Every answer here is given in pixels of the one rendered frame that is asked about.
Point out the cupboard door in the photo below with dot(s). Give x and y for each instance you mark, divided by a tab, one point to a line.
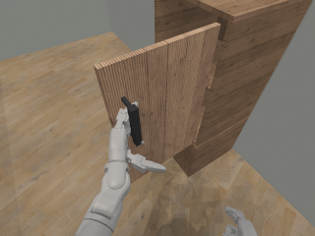
168	79

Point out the handle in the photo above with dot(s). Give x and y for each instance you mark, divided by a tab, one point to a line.
134	120

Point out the left robot forearm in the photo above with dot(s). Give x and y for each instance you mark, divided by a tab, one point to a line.
105	210

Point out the left robot hand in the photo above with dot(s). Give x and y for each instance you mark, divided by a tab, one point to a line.
118	143

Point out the right robot hand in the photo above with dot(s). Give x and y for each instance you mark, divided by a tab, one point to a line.
244	226

